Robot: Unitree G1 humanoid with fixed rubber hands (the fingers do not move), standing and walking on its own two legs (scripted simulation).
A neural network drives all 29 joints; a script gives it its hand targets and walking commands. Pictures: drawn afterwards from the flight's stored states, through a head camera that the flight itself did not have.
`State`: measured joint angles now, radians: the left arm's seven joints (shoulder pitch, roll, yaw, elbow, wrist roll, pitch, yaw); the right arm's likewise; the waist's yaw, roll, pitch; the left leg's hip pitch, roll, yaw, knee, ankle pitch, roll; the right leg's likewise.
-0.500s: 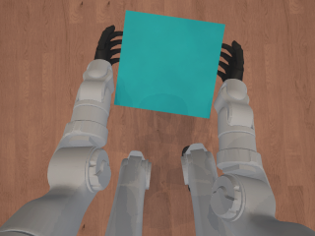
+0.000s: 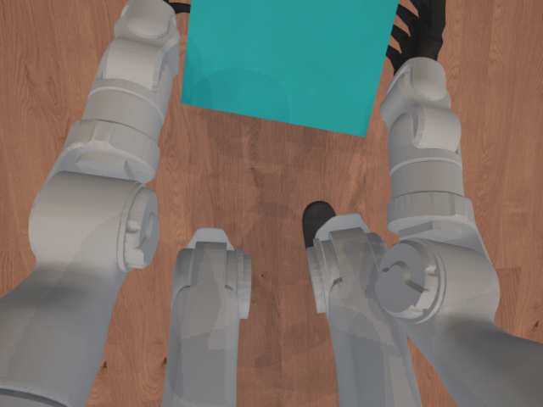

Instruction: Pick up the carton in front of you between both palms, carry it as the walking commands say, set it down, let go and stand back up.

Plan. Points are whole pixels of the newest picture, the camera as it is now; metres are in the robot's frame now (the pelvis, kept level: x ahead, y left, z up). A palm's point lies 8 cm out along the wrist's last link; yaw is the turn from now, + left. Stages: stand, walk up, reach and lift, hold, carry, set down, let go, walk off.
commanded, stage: set down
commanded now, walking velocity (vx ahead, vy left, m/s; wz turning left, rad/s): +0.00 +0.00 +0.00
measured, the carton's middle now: (283, 47) +0.54 -0.04 -0.25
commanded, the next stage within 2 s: none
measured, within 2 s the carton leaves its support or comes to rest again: rests again in 0.70 s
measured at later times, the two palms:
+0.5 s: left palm (163, 11) +0.56 +0.11 -0.19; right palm (410, 63) +0.50 -0.19 -0.17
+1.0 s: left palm (170, 13) +0.57 +0.10 -0.21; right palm (412, 58) +0.51 -0.20 -0.19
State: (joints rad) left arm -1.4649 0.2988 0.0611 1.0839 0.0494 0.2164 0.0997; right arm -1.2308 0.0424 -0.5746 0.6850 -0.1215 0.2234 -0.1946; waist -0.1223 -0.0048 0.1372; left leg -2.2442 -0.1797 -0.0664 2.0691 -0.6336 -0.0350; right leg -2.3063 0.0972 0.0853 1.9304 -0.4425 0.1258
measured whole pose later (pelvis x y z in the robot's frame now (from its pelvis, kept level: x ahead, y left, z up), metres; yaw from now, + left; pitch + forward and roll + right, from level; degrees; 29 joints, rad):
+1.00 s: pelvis +0.01 +0.00 -0.03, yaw -1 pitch +44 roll -6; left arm -1.50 0.25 0.18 1.14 0.23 0.16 -0.03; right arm -1.30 -0.08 -0.67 0.93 -0.15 0.17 -0.05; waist -0.12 -0.05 0.21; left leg -2.27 -0.11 -0.05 2.21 -0.69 0.01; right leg -2.31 0.07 0.04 2.06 -0.52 0.11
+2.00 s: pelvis +0.00 -0.02 +0.07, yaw +1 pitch +46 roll -3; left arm -1.43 0.51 0.03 1.12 -0.05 0.18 -0.07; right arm -1.09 -0.07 -0.35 0.69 0.11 0.18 -0.22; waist -0.16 0.01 0.04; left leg -2.05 -0.04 -0.04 1.83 -0.58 0.00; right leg -2.10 0.04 0.01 1.72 -0.42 0.04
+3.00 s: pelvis +0.09 -0.04 +0.32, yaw +5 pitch +26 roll +1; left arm -0.38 0.17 0.19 0.62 0.09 0.08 0.05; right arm -0.18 -0.17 -0.11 0.49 -0.01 0.07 0.09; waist -0.11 -0.03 -0.05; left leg -0.90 -0.04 -0.08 0.78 -0.34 -0.03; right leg -0.96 0.02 0.01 0.77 -0.26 -0.01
